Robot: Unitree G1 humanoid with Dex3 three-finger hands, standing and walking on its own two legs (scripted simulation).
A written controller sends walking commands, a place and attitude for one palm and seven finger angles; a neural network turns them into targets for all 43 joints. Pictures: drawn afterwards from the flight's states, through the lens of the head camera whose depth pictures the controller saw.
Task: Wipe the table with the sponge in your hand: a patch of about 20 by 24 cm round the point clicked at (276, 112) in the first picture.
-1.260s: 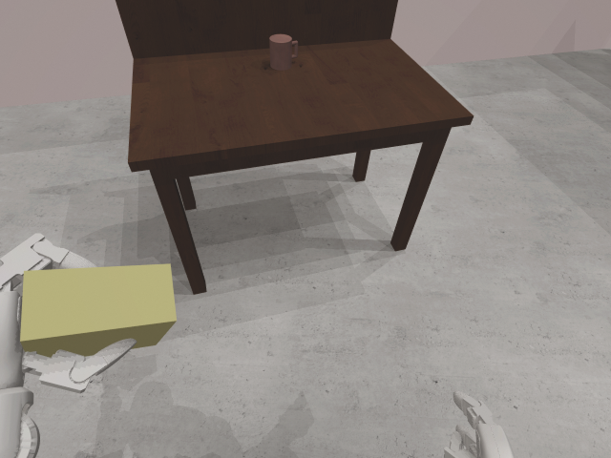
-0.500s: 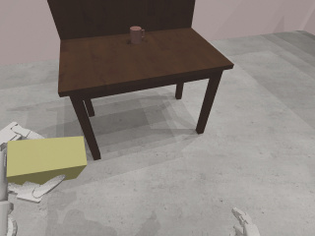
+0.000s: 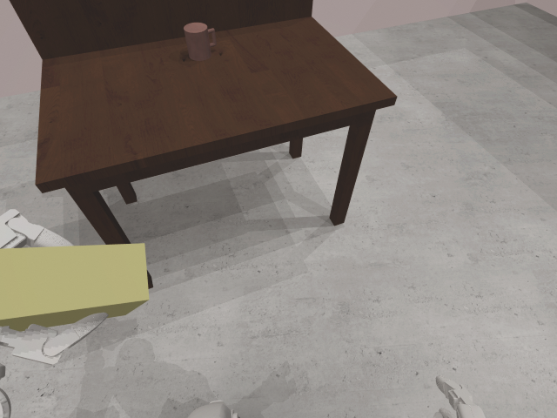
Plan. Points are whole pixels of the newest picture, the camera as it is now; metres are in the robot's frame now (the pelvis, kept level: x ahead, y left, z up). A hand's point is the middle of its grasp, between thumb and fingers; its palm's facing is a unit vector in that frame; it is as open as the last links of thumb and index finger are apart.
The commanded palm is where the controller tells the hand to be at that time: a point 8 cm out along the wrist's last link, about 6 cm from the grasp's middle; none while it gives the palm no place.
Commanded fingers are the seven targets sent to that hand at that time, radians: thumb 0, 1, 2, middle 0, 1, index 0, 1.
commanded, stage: take the last steps up to it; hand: left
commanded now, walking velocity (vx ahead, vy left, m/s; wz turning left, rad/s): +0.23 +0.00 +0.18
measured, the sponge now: (94, 286) +0.23 +0.21 +0.14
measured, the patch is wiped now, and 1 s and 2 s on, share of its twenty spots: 0.00 0.00 0.00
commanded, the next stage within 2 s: come to a stop and stand still in 1.72 s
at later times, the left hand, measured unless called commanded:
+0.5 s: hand (127, 191) +0.35 +0.21 +0.16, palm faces +0.46 -0.77 -0.45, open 9.8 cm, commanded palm +0.29 +0.23 +0.18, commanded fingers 0.00 0.10 1.30 -1.20 -1.60 -1.20 -1.60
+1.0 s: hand (161, 118) +0.48 +0.20 +0.16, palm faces +0.44 -0.83 -0.35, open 9.8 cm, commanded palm +0.42 +0.23 +0.18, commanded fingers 0.00 0.10 1.30 -1.20 -1.60 -1.20 -1.60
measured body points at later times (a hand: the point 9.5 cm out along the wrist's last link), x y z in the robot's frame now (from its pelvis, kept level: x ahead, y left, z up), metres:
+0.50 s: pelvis +0.13 -0.05 -0.02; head +0.15 -0.06 +0.43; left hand +0.31 +0.25 +0.18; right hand +0.30 -0.25 -0.12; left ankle +0.10 +0.11 -0.73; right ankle +0.18 -0.15 -0.74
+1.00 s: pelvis +0.25 -0.04 -0.01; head +0.26 -0.03 +0.44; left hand +0.45 +0.24 +0.18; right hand +0.41 -0.28 -0.09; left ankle +0.30 +0.06 -0.74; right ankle +0.20 -0.15 -0.68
